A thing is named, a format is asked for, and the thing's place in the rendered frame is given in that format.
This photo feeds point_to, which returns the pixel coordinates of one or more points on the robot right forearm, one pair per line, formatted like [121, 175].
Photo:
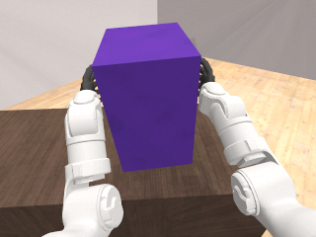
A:
[242, 144]

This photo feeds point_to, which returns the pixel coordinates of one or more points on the robot right upper arm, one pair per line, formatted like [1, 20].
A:
[266, 192]

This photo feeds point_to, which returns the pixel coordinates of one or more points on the pedestal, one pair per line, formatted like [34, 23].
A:
[192, 200]

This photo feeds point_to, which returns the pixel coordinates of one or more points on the robot right hand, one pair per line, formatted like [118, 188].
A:
[206, 74]

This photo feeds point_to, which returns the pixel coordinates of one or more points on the carton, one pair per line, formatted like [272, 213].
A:
[148, 79]

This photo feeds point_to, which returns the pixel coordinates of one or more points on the robot left hand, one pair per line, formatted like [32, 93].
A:
[88, 82]

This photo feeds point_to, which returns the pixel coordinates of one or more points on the robot left forearm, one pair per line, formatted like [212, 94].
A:
[85, 141]

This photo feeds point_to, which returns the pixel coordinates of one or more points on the robot left upper arm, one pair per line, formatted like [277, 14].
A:
[91, 212]

